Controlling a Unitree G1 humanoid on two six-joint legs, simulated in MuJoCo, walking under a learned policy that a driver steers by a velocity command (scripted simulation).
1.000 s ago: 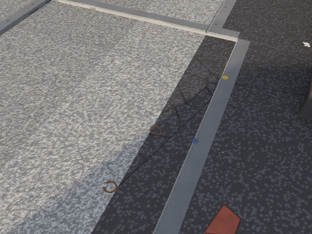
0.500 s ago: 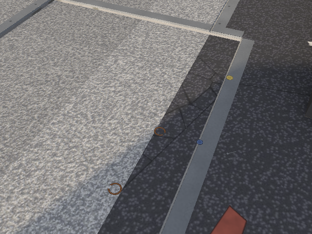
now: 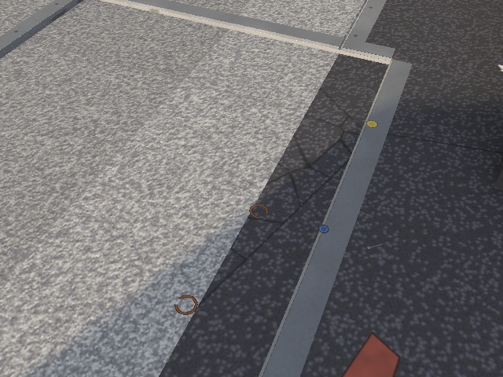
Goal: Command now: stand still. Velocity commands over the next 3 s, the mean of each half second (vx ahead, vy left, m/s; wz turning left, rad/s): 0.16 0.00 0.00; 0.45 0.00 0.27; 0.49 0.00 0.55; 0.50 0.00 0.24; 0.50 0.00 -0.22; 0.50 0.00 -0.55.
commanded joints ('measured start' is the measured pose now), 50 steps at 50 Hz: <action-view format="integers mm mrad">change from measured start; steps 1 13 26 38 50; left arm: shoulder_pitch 66 42 300 249 -16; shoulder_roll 70 72 159 91 185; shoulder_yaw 9 22 77 22 58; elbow -4 -38 -67 -81 -272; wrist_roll -1 14 16 11 2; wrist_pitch -4 4 -64 -121 -145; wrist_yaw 3 -10 -35 -10 -45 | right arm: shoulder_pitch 89 146 -29 -314 -56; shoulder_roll -66 -124 -110 -59 -224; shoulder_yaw -10 -43 -65 -53 -126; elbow -1 -8 -135 -241 -188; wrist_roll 0 -4 -35 -2 -9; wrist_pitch -4 11 -60 -31 -29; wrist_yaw -2 4 53 86 59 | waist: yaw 0 -32 70 19 -70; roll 3 90 -87 -100 -54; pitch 64 143 135 136 -28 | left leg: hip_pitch -115 -140 -654 -487 161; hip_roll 106 138 58 11 298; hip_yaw -93 -218 -22 121 -542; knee -93 -172 755 295 -193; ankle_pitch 102 -484 -153 283 26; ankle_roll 29 115 83 50 351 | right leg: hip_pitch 47 -141 266 137 -522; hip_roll -101 7 -377 -174 -82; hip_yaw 106 19 557 -82 57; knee -53 116 -248 -259 979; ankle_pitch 86 -364 -448 455 -111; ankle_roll -23 -49 -195 -77 -46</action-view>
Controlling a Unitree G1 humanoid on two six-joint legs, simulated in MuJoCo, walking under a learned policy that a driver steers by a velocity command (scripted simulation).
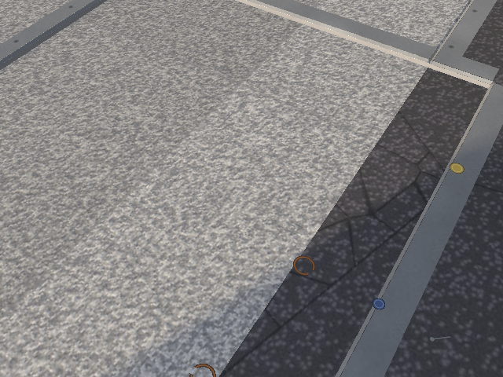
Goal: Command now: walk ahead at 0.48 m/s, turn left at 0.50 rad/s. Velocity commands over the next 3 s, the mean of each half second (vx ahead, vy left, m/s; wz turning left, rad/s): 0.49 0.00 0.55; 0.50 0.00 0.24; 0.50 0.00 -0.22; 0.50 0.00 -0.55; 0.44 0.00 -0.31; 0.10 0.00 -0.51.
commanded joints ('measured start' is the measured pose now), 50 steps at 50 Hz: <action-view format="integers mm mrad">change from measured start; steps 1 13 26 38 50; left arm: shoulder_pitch -95 -454 4 9 132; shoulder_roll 144 124 320 161 198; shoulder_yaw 32 21 62 28 22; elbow -141 -321 -292 -182 -103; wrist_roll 9 33 59 2 -5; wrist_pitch -28 61 7 -15 22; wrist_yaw -11 -37 -7 -24 -6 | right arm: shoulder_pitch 128 349 465 28 138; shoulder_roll -112 -135 -75 -68 -138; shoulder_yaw -25 -11 -13 16 16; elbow -6 0 -74 -148 -110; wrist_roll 7 23 52 -19 -31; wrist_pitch -2 -27 -32 14 -33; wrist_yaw -10 -25 -46 27 -8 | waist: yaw -7 -74 28 3 -101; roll -95 70 -228 -81 -53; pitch -46 -30 -397 -47 -200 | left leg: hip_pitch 338 332 -106 -262 377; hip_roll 384 223 14 161 145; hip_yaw -579 -405 -299 -173 -92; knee -376 -357 708 369 -121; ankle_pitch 93 444 -445 56 89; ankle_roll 166 0 -98 -141 -10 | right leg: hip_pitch -443 -457 618 124 127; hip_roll -78 -47 -452 -198 -169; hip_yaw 112 45 531 172 45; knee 60 -491 -637 -1051 -567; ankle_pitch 105 422 869 650 890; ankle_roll -3 75 -95 -116 -58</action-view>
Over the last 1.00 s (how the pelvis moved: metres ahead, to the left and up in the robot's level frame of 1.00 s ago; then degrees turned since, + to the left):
0.33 -0.01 -0.03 11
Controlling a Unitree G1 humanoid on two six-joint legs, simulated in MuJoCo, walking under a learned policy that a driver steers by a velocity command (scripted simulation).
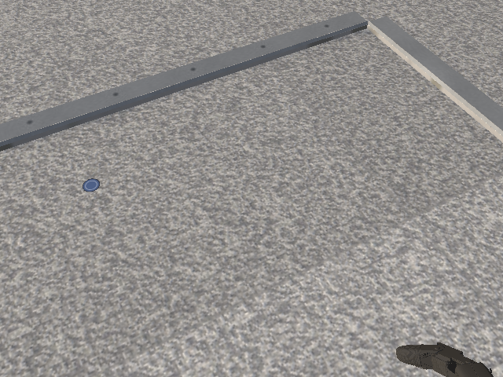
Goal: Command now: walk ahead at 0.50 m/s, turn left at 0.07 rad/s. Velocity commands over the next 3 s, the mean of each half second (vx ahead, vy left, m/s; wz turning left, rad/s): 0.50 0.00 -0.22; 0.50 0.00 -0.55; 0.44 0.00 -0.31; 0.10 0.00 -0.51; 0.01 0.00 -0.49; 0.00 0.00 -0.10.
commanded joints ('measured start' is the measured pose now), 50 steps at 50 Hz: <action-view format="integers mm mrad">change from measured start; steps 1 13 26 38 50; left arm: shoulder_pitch -4 -214 -403 -207 -40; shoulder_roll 97 81 79 192 238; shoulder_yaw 9 46 30 79 89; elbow -95 -121 -216 -142 -153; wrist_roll -23 14 24 -13 5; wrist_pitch -5 61 51 19 29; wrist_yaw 2 -36 -41 -2 11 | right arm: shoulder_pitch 481 387 501 330 -42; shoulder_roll -253 -125 -182 -118 -144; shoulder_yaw -80 -57 -53 -46 -28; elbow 75 137 196 5 -161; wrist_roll -36 27 17 -9 14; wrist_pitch -21 -51 -28 19 6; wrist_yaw -36 -33 -78 -25 -11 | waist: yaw -233 -66 -74 -115 9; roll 83 40 93 -7 -87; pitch -306 37 -12 -35 -13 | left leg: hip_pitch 709 315 600 -139 -190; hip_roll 305 224 270 124 49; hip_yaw -378 -114 122 -87 -91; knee -64 -416 -90 600 118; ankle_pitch -63 119 962 -178 55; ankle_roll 137 54 -9 -148 -142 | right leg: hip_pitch -422 -734 -570 -241 -51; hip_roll -123 -127 23 -162 -157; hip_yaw -12 119 -112 319 415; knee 655 677 274 -133 -34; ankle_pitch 484 300 208 616 678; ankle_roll -49 -7 -120 -275 -187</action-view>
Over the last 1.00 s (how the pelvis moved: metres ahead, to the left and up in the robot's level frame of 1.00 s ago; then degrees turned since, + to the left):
0.55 0.05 -0.02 23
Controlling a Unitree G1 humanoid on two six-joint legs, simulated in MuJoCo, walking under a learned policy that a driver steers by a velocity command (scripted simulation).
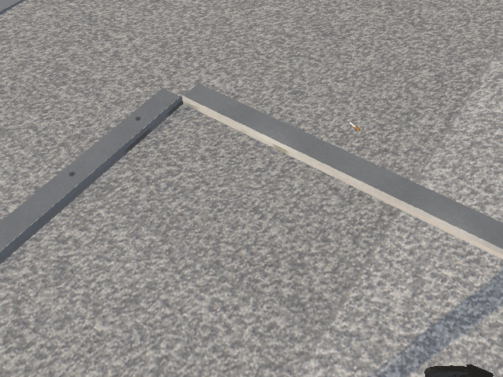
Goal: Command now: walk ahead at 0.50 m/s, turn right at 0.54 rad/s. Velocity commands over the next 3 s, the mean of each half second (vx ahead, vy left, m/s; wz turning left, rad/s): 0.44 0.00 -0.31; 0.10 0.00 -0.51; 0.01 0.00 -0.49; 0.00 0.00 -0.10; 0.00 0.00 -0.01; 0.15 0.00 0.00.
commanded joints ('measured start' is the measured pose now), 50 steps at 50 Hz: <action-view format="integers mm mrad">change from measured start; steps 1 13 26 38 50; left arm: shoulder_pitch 24 -48 -306 -207 -144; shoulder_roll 173 77 46 126 168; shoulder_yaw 37 -8 -40 16 46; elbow -53 -89 -171 -170 -166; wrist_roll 8 33 23 2 14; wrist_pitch -9 10 8 44 73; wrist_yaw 14 -29 -40 -2 1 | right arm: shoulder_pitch -86 268 336 297 126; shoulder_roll -98 -104 -146 -99 -108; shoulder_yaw -17 -39 -51 -45 -45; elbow -103 49 121 32 -46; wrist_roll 6 15 26 -1 17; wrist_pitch -29 -67 -43 67 73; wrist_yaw -1 -15 -35 -47 -62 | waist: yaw -24 -75 -108 -120 -54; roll -116 71 95 -93 -137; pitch -9 -52 -40 -131 -88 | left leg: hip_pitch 61 504 576 152 126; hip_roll -48 153 144 -38 -86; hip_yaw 16 -224 103 7 -42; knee -102 -471 -315 453 168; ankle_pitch -18 49 574 -349 -344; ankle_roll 26 227 161 14 15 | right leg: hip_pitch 27 -511 -406 -224 -188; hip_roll -276 -143 -134 -295 -259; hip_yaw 199 -55 -208 158 359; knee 32 810 311 5 -45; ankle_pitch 576 -28 179 521 21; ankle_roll -86 60 57 -135 -97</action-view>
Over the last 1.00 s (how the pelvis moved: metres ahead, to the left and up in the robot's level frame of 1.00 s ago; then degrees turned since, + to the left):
0.51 -0.07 0.01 -27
